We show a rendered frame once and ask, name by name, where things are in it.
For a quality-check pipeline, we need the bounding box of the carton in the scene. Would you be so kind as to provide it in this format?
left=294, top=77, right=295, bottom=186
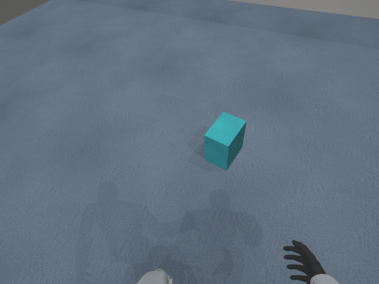
left=204, top=112, right=246, bottom=171

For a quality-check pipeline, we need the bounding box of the robot right hand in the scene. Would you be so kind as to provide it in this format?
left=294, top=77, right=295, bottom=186
left=283, top=240, right=326, bottom=284

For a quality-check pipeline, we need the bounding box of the robot left thigh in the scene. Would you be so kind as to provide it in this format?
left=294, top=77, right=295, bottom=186
left=137, top=271, right=173, bottom=284

